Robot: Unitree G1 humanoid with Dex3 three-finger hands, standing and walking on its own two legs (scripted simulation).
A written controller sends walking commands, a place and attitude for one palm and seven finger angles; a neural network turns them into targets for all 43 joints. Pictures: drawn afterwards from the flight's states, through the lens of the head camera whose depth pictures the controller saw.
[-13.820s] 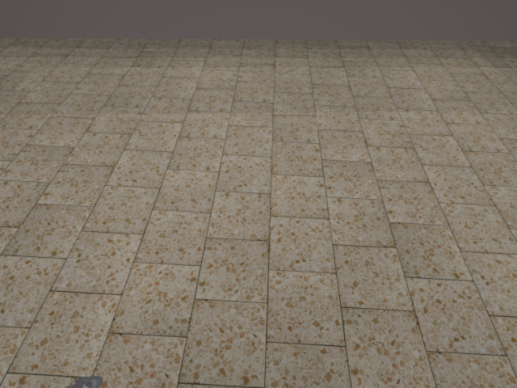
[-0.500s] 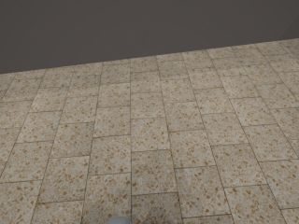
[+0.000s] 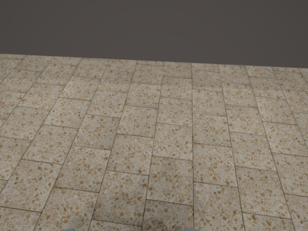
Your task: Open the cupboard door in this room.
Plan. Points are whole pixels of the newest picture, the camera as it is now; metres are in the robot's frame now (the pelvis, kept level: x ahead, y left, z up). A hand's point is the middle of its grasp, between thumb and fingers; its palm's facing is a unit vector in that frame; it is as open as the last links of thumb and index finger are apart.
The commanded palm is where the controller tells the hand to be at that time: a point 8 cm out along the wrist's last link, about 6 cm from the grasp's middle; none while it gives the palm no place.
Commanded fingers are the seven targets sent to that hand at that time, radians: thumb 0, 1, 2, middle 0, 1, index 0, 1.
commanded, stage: turn or walk to find it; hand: left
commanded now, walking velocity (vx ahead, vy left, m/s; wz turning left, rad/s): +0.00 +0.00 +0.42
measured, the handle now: out of the picture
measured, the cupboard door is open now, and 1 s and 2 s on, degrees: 0 0 0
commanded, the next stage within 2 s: none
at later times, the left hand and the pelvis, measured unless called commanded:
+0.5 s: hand out of the picture -0.03 +0.15 -0.16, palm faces +0.25 -0.93 -0.25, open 7.3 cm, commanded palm none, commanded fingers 0.00 0.90 0.90 -0.20 -0.30 -0.20 -0.30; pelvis -0.02 -0.05 +0.00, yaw +14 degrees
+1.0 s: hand out of the picture -0.08 +0.21 -0.17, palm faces +0.44 -0.87 -0.24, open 7.4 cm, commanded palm none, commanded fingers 0.00 0.90 0.90 -0.20 -0.30 -0.20 -0.30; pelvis -0.06 -0.02 +0.00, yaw +26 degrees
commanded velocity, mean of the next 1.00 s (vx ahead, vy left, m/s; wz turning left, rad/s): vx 0.00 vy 0.00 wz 0.42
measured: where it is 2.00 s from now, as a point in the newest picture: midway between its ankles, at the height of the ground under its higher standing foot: outside the picture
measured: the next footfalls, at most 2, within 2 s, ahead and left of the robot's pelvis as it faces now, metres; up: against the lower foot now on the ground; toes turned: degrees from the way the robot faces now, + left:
right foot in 0.14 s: +0.04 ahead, -0.14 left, +0.00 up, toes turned +0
left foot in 0.64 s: -0.05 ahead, +0.09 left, +0.00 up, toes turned +22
